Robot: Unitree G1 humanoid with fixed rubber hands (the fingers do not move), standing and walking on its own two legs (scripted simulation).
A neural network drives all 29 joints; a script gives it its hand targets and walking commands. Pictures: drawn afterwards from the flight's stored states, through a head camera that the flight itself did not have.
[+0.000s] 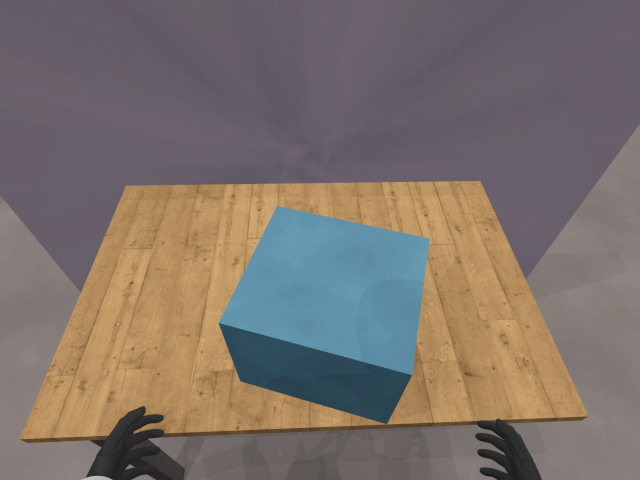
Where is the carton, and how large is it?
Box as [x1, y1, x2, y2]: [219, 206, 429, 423]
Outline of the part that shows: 277,206 219,321 220,328 240,380 386,423 412,372 429,238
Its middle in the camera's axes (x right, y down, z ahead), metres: +0.01 +0.11 +0.60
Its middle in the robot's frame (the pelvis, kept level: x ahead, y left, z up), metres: +0.37 +0.00 -0.06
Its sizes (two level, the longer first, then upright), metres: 0.237 0.212 0.192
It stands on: a table, 0.63 m high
